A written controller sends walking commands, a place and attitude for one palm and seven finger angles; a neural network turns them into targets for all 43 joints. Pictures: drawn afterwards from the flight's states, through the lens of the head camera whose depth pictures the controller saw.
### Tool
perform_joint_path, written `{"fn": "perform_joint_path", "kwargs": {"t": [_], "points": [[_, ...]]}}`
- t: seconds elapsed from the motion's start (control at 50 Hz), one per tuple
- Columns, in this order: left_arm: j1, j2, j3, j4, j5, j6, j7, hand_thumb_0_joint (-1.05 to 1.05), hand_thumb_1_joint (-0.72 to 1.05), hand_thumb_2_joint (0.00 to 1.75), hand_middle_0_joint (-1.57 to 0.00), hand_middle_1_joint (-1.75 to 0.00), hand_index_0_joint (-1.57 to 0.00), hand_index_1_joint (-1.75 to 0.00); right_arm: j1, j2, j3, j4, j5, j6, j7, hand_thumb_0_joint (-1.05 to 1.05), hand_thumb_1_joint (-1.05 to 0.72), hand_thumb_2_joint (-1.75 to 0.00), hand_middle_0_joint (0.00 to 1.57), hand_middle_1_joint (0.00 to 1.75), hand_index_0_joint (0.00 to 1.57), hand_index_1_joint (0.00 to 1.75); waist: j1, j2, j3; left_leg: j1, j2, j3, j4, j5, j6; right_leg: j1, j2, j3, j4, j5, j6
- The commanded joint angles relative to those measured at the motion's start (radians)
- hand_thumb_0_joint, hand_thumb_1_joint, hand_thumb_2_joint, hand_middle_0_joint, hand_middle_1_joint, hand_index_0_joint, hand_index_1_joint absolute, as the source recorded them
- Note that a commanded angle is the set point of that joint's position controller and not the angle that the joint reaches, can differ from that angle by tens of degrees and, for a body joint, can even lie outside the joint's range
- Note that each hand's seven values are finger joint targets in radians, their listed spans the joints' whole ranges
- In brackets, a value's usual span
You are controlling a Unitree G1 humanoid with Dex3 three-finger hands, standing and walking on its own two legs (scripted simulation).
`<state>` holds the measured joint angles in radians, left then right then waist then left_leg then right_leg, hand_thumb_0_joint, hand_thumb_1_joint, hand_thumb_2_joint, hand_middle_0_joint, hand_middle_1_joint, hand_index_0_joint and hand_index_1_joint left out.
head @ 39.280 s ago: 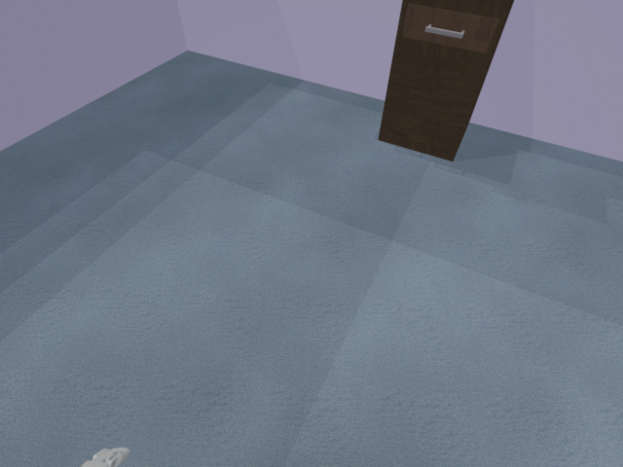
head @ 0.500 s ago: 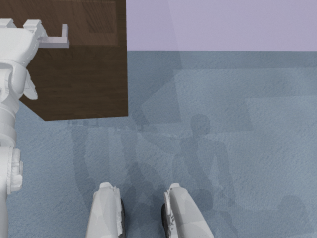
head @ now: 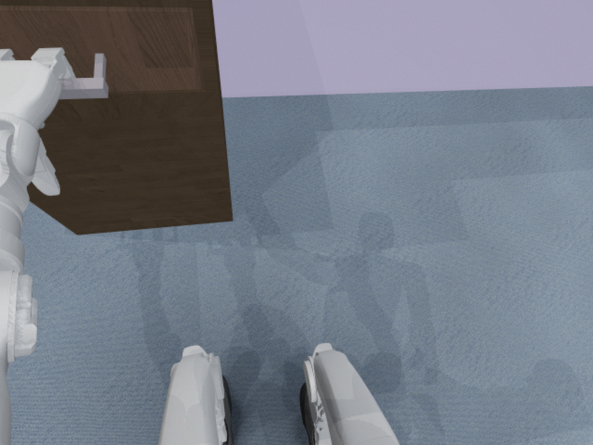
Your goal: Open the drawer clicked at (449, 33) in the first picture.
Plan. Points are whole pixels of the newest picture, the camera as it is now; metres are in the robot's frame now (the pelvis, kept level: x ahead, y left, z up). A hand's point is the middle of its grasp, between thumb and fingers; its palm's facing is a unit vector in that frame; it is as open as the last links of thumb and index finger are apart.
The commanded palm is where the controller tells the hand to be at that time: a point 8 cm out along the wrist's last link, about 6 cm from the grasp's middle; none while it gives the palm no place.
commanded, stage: close the thumb around the handle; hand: left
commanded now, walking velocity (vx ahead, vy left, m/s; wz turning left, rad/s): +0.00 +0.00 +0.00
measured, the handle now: (36, 76) +0.59 +0.28 +0.03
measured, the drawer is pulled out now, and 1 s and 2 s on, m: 0.00 0.00 0.06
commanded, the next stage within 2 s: pull the drawer open in 0.78 s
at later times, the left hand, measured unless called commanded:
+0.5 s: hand (31, 121) +0.54 +0.29 +0.00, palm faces -0.11 +0.00 -0.99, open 9.0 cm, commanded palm +0.54 +0.26 +0.04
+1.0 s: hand (33, 124) +0.54 +0.29 +0.00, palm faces -0.06 +0.00 -1.00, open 5.1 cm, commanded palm +0.52 +0.26 +0.04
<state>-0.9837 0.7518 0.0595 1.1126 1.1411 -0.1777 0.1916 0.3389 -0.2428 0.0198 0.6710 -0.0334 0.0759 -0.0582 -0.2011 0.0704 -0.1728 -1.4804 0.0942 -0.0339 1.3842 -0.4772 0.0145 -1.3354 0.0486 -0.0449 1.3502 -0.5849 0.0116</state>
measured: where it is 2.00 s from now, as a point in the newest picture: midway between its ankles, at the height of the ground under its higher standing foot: (270, 436)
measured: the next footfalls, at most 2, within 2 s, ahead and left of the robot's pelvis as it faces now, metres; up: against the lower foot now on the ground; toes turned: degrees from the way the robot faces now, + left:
none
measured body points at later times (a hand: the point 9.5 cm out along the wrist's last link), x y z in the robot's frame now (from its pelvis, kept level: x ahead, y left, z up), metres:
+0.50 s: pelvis +0.00 +0.00 +0.00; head +0.19 +0.04 +0.41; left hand +0.54 +0.29 +0.06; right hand +0.03 -0.27 -0.11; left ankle +0.07 +0.12 -0.59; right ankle +0.02 -0.13 -0.59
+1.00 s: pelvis +0.00 +0.01 +0.00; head +0.19 +0.04 +0.41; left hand +0.53 +0.29 +0.06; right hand +0.01 -0.26 -0.11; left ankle +0.07 +0.12 -0.59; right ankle +0.02 -0.13 -0.59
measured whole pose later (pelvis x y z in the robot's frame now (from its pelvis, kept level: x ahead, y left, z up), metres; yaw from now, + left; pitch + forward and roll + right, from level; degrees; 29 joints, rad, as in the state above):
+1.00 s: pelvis +0.00 +0.01 +0.00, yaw +0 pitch +33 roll -6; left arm -0.98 0.69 0.06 1.09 1.15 -0.08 0.30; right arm 0.30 -0.23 0.00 0.68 -0.04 0.11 -0.02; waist -0.18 0.07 -0.16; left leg -1.47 0.09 -0.02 1.37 -0.47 0.03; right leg -1.33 0.04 -0.03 1.33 -0.58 0.03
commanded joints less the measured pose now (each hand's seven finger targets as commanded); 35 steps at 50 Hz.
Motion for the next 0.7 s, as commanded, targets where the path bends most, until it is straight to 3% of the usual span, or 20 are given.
{"fn": "perform_joint_path", "kwargs": {"t": [0.0,0.06,0.14,0.16,0.24,0.3,0.36,0.4,0.46,0.5,0.56,0.64,0.66,0.68], "points": [[-0.308,0.293,0.117,-0.186,-0.015,-0.065,0.081,0.00,-0.50,0.30,-0.30,-1.20,-0.30,-1.20,0.157,-0.183,-0.070,-0.027,-0.008,-0.017,-0.004,0.00,-0.90,-0.90,0.20,0.30,0.20,0.30,0.027,0.110,-0.498,0.479,-0.050,-0.011,-0.070,0.239,0.048,0.084,0.031,-0.001,-0.152,0.252,-0.047],[-0.309,0.307,0.142,-0.217,-0.015,-0.056,0.137,0.00,-0.50,0.30,-0.30,-1.20,-0.30,-1.20,0.169,-0.193,-0.082,-0.027,-0.012,-0.012,0.009,0.00,-0.90,-0.90,0.20,0.30,0.20,0.30,0.037,0.131,-0.578,0.517,-0.051,-0.011,-0.055,0.289,0.042,0.090,0.032,-0.003,-0.137,0.289,-0.044],[-0.323,0.273,0.132,-0.223,-0.009,0.006,0.189,0.00,-0.28,0.40,-0.32,-1.22,-0.32,-1.22,0.189,-0.203,-0.098,-0.010,-0.016,0.006,0.030,0.00,-0.90,-0.90,0.20,0.30,0.20,0.30,0.041,0.170,-0.652,0.626,-0.047,-0.029,-0.064,0.373,0.027,0.077,0.035,-0.021,-0.129,0.326,-0.044],[-0.318,0.247,0.115,-0.204,-0.009,0.032,0.195,0.00,-0.22,0.42,-0.32,-1.23,-0.32,-1.23,0.188,-0.203,-0.100,-0.009,-0.013,0.012,0.035,0.00,-0.90,-0.90,0.20,0.30,0.20,0.30,0.037,0.164,-0.647,0.638,-0.048,-0.029,-0.070,0.375,0.026,0.078,0.036,-0.023,-0.139,0.327,-0.044],[-0.370,0.268,0.106,-0.172,-0.003,0.113,0.186,0.00,0.00,0.52,-0.34,-1.25,-0.34,-1.25,0.196,-0.211,-0.096,0.000,-0.006,0.031,0.035,0.00,-0.90,-0.90,0.20,0.30,0.20,0.30,0.020,0.120,-0.647,0.655,-0.050,-0.033,-0.091,0.358,0.030,0.107,0.036,-0.029,-0.164,0.322,-0.038],[-0.410,0.261,0.074,-0.130,-0.001,0.143,0.150,0.00,0.17,0.59,-0.35,-1.27,-0.35,-1.27,0.186,-0.205,-0.083,0.002,0.003,0.033,0.026,0.00,-0.90,-0.90,0.20,0.30,0.20,0.30,-0.001,0.098,-0.577,0.607,-0.053,-0.023,-0.104,0.299,0.037,0.115,0.034,-0.022,-0.185,0.299,-0.035],[-0.409,0.270,0.055,-0.113,-0.001,0.133,0.106,0.00,0.34,0.66,-0.36,-1.29,-0.36,-1.29,0.174,-0.202,-0.072,-0.008,0.006,0.030,0.014,0.00,-0.90,-0.90,0.20,0.30,0.20,0.30,-0.008,0.098,-0.531,0.575,-0.056,-0.014,-0.113,0.255,0.042,0.125,0.033,-0.017,-0.197,0.278,-0.034],[-0.402,0.245,0.043,-0.129,-0.005,0.103,0.078,0.00,0.45,0.71,-0.37,-1.30,-0.37,-1.30,0.172,-0.194,-0.074,-0.013,0.004,0.023,0.008,0.00,-0.90,-0.90,0.20,0.30,0.20,0.30,-0.009,0.110,-0.536,0.597,-0.054,-0.019,-0.112,0.271,0.042,0.111,0.031,-0.016,-0.195,0.282,-0.037],[-0.347,0.212,0.033,-0.150,-0.005,0.046,0.053,0.00,0.62,0.78,-0.38,-1.32,-0.38,-1.32,0.165,-0.185,-0.074,-0.024,-0.004,0.015,0.004,0.00,-0.90,-0.90,0.20,0.30,0.20,0.30,0.005,0.148,-0.520,0.616,-0.050,-0.023,-0.106,0.299,0.037,0.082,0.032,-0.020,-0.184,0.285,-0.043],[-0.316,0.220,0.056,-0.169,-0.008,0.007,0.052,0.00,0.73,0.83,-0.39,-1.33,-0.39,-1.33,0.161,-0.182,-0.077,-0.025,-0.007,0.013,0.004,0.00,-0.90,-0.90,0.20,0.30,0.20,0.30,0.019,0.142,-0.525,0.617,-0.046,-0.025,-0.099,0.320,0.037,0.080,0.032,-0.019,-0.173,0.293,-0.047],[-0.294,0.199,0.057,-0.197,-0.014,-0.027,0.075,0.00,0.90,0.90,-0.40,-1.35,-0.40,-1.35,0.161,-0.181,-0.083,-0.029,-0.012,0.011,0.007,0.00,-0.90,-0.90,0.20,0.30,0.20,0.30,0.023,0.150,-0.525,0.616,-0.046,-0.028,-0.094,0.322,0.033,0.060,0.033,-0.020,-0.167,0.285,-0.048],[-0.285,0.198,0.081,-0.215,-0.020,-0.032,0.127,0.00,0.90,0.90,-0.40,-1.35,-0.40,-1.35,0.165,-0.189,-0.094,-0.022,-0.015,0.012,0.019,0.00,-0.90,-0.90,0.20,0.30,0.20,0.30,0.035,0.163,-0.552,0.643,-0.041,-0.039,-0.100,0.325,0.025,0.035,0.033,-0.027,-0.156,0.269,-0.050],[-0.317,0.199,0.079,-0.228,-0.017,-0.028,0.142,0.00,0.90,0.90,-0.40,-1.35,-0.40,-1.35,0.172,-0.191,-0.097,-0.016,-0.017,0.013,0.021,0.00,-0.90,-0.90,0.20,0.30,0.20,0.30,0.025,0.157,-0.562,0.650,-0.039,-0.048,-0.103,0.319,0.024,0.030,0.032,-0.031,-0.154,0.265,-0.049],[-0.306,0.193,0.079,-0.213,-0.012,-0.017,0.156,0.00,0.90,0.90,-0.40,-1.35,-0.40,-1.35,0.175,-0.194,-0.099,-0.015,-0.017,0.015,0.024,0.00,-0.90,-0.90,0.20,0.30,0.20,0.30,0.030,0.151,-0.567,0.650,-0.041,-0.050,-0.106,0.316,0.022,0.031,0.033,-0.032,-0.154,0.261,-0.050]]}}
